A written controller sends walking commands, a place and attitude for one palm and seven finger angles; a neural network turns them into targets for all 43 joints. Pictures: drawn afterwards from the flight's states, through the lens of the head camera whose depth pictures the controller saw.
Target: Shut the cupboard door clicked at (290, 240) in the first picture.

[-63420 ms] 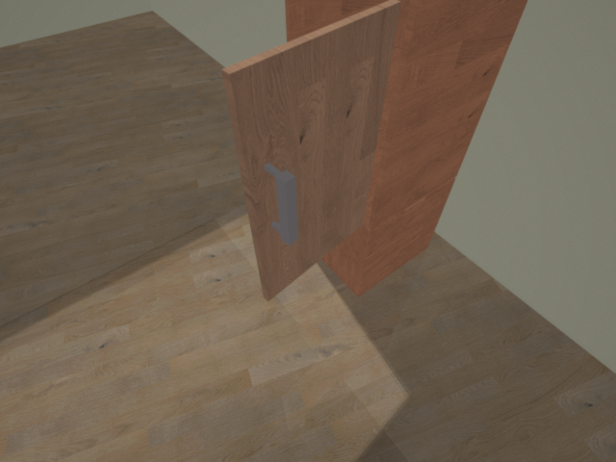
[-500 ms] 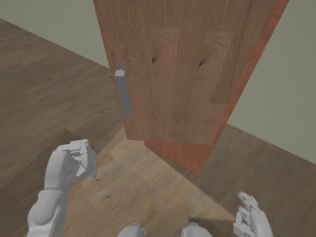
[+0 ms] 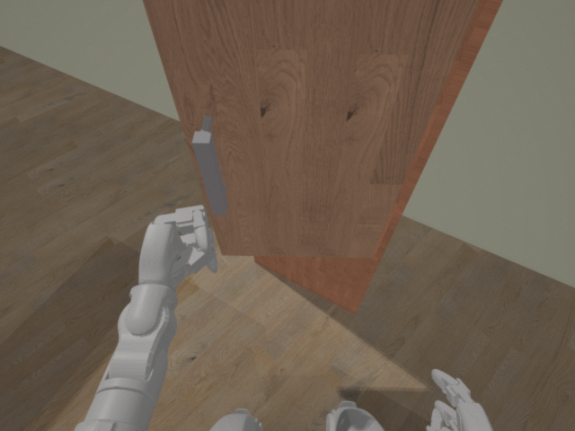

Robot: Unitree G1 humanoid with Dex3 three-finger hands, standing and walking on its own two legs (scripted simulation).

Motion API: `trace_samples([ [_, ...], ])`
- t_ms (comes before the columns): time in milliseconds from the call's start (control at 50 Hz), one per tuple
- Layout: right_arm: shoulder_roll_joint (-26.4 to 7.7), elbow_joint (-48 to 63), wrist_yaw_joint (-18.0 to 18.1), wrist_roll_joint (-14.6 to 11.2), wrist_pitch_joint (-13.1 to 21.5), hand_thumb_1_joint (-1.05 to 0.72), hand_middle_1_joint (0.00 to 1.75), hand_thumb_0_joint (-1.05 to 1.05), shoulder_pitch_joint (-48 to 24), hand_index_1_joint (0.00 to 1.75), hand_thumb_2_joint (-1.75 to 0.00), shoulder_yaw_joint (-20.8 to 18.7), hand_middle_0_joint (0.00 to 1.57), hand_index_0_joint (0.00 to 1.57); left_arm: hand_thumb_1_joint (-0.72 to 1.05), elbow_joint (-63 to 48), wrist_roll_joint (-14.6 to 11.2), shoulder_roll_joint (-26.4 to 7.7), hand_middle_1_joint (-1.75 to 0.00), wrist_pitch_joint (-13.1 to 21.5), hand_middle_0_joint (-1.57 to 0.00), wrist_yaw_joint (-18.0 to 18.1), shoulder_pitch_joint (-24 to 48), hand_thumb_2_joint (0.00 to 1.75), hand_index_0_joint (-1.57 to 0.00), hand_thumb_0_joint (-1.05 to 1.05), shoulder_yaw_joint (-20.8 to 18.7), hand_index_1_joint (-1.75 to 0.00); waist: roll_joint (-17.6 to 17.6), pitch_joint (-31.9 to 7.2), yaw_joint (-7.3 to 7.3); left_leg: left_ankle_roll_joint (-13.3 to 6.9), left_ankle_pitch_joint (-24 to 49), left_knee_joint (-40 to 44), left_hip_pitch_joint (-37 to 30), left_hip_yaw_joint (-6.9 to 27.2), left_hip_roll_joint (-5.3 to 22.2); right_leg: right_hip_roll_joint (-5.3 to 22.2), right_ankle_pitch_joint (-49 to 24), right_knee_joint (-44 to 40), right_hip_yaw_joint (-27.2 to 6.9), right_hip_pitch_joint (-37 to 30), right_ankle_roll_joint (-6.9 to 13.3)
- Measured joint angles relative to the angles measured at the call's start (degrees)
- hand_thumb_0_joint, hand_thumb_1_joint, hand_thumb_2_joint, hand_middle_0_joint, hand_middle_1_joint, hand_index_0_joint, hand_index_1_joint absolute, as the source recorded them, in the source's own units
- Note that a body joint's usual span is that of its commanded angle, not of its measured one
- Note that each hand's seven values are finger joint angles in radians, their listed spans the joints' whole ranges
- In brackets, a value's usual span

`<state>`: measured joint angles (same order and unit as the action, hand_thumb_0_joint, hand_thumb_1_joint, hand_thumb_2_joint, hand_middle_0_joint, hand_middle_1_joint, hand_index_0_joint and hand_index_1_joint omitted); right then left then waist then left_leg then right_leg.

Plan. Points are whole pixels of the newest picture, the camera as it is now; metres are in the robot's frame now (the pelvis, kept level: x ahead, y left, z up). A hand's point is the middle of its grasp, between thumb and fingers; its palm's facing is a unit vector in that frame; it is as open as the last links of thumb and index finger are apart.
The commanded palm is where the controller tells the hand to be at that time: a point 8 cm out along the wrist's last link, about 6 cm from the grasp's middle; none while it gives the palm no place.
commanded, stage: bring the fist close to the handle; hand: left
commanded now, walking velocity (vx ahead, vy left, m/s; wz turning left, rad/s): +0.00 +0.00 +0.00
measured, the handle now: (214, 168) +0.49 +0.13 +0.06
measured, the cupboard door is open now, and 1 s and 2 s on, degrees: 29 28 7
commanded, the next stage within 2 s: push the door shut along its arc in 0.64 s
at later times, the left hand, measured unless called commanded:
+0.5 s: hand (227, 219) +0.39 +0.10 +0.06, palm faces +0.02 -1.00 -0.05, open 3.1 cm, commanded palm +0.37 +0.16 +0.06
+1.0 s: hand (229, 202) +0.42 +0.10 +0.06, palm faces -0.06 -1.00 -0.05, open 3.2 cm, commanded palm +0.41 +0.15 +0.06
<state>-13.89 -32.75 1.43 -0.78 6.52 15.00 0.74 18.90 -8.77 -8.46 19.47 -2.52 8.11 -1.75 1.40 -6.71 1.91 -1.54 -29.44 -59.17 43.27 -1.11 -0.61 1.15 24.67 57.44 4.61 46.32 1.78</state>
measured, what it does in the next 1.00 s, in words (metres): stands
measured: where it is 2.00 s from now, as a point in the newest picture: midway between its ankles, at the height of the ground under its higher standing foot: outside the picture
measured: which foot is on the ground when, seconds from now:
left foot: down 0.00-1.00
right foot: down 0.00-1.00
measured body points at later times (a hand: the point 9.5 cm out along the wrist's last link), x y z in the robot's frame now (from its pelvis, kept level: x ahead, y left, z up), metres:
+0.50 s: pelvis +0.00 -0.02 +0.00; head +0.07 -0.03 +0.45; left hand +0.39 +0.15 +0.06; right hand +0.08 -0.27 -0.12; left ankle +0.00 +0.10 -0.67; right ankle +0.03 -0.10 -0.67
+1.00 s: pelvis -0.01 -0.02 +0.00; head +0.07 -0.02 +0.44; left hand +0.42 +0.16 +0.07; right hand +0.08 -0.27 -0.12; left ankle +0.00 +0.10 -0.67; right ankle +0.03 -0.10 -0.67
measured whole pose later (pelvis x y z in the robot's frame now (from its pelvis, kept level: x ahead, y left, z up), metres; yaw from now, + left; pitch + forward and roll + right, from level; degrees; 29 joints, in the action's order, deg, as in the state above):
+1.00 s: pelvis -0.01 -0.02 +0.00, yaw +0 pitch +16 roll +0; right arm -14.1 -35.9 1.2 -0.6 2.4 15.5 0.3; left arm 51.3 -7.1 -12.8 27.6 -5.0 35.0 -8.7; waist 0.7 -5.5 4.8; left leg -0.4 -27.3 -58.5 46.9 -1.0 0.0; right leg 0.5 22.8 57.2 4.8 50.2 3.1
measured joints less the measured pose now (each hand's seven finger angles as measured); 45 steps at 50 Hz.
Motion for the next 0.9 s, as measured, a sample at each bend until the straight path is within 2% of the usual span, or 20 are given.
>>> trace_samples([
  [80, 0.3, -0.4, -0.8, 0.4, -0.9, -0.90, 0.29, 0.01, -0.2, 0.30, -0.90, -0.1, 0.20, 0.20, 0.90, 4.4, 1.4, 0.4, -1.50, 1.0, -1.30, 2.3, 5.0, 0.90, -1.30, 0.02, -0.7, -1.50, -0.1, -0.2, 0.39, 0.2, 0.1, 0.0, 0.5, -0.2, 0.1, -0.1, 0.0, 0.3, -0.2, 0.7, 0.2],
  [220, 0.3, -0.8, -1.4, 0.4, -2.8, -0.90, 0.29, 0.01, 0.9, 0.30, -0.90, -0.3, 0.20, 0.20, 0.90, 11.5, 2.1, 0.9, -1.50, 0.4, -1.30, 3.2, 9.9, 0.90, -1.30, 0.02, -1.0, -1.50, 0.2, -0.3, 0.91, 0.4, 0.6, 1.1, 0.2, -0.6, 0.3, -0.4, -0.5, -0.4, -0.6, 0.8, 0.4],
  [360, 0.5, -2.1, -1.4, 0.9, -3.8, -0.90, 0.29, 0.01, 1.7, 0.30, -0.90, -0.5, 0.20, 0.20, 0.90, 17.3, 2.9, 0.6, -1.50, 3.7, -1.30, 4.6, 15.0, 0.90, -1.30, 0.02, -4.2, -1.50, -0.7, -0.1, 1.85, 0.9, 1.1, 1.5, 0.8, -0.9, 0.7, -0.7, -0.8, -0.4, -0.8, 1.8, 1.0],
  [460, 0.0, -2.0, -1.8, 0.8, -4.9, -0.90, 0.29, 0.01, 3.0, 0.30, -0.90, -1.0, 0.20, 0.20, 0.90, 19.0, 2.8, -0.7, -1.50, 4.8, -1.30, 3.3, 14.5, 0.90, -1.30, 0.02, -5.5, -1.50, -0.3, -0.4, 1.95, 1.2, 1.5, 2.4, 0.3, -1.0, 0.9, -1.1, -1.2, -1.1, -1.0, 1.5, 1.2],
  [600, -0.5, -2.5, -1.1, 0.3, -5.0, -0.90, 0.29, 0.01, 3.3, 0.30, -0.90, -1.3, 0.20, 0.20, 0.90, 20.6, 1.0, -1.1, -1.50, 5.5, -1.30, 1.5, 14.1, 0.90, -1.30, 0.02, -6.0, -1.50, -0.3, 0.5, 1.64, 1.4, 2.3, 3.5, -0.4, -0.5, 0.9, -1.1, -1.8, -2.1, -0.5, 0.6, 1.5],
  [720, -0.6, -3.1, -0.9, 0.4, -4.5, -0.90, 0.29, 0.01, 2.0, 0.30, -0.90, -1.4, 0.20, 0.20, 0.90, 21.6, 1.5, -0.9, -1.50, 7.9, -1.30, 0.9, 15.9, 0.91, -1.30, 0.02, -5.6, -1.50, -0.6, 0.2, 1.58, 1.5, 2.2, 2.7, 0.4, -0.3, 0.9, -1.0, -1.8, -1.6, -0.3, 1.2, 1.6],
  [900, -0.3, -2.1, -0.5, 0.1, -4.7, -0.90, 0.29, 0.00, 0.5, 0.30, -0.90, -0.6, 0.20, 0.20, 0.89, 28.0, 1.9, -2.7, -1.50, 6.5, -1.30, -0.5, 20.8, 0.90, -1.30, 0.02, -6.6, -1.50, -0.7, 1.0, 2.35, 1.3, 2.5, 2.4, 1.1, -0.2, 0.7, -0.8, -2.1, -1.4, -0.2, 1.8, 1.4],
])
